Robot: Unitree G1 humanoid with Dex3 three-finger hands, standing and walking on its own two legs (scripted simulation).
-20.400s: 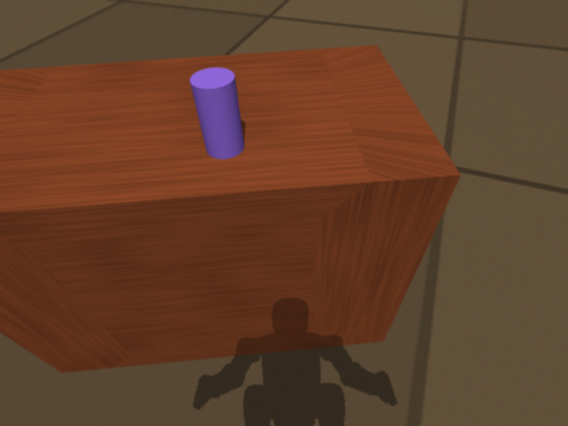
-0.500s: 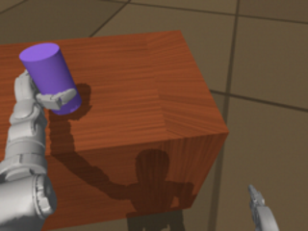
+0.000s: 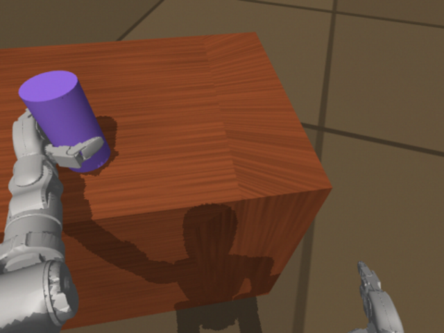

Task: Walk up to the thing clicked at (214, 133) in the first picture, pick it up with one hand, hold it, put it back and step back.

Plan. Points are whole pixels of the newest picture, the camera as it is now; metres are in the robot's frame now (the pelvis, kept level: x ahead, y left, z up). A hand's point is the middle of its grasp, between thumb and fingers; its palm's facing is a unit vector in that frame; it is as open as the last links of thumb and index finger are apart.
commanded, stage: lower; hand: left
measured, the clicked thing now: (71, 125) +0.47 +0.23 +0.14
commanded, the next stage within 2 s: loosen in 0.24 s
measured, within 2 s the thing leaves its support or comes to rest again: rests again in 0.16 s
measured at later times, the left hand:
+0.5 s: hand (72, 141) +0.47 +0.24 +0.11, palm faces +0.29 -0.96 +0.00, open 11.2 cm
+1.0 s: hand (70, 137) +0.47 +0.24 +0.11, palm faces +0.29 -0.96 +0.02, open 15.6 cm
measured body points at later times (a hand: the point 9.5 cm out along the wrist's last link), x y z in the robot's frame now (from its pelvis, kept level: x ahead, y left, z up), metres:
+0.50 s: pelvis +0.00 +0.00 -0.01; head +0.06 +0.02 +0.43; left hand +0.45 +0.29 +0.11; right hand +0.15 -0.26 -0.06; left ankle +0.02 +0.12 -0.72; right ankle -0.02 -0.14 -0.72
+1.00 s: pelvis -0.01 +0.00 -0.02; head +0.06 +0.01 +0.43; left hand +0.45 +0.29 +0.12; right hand +0.14 -0.26 -0.07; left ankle +0.02 +0.12 -0.72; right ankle -0.02 -0.14 -0.72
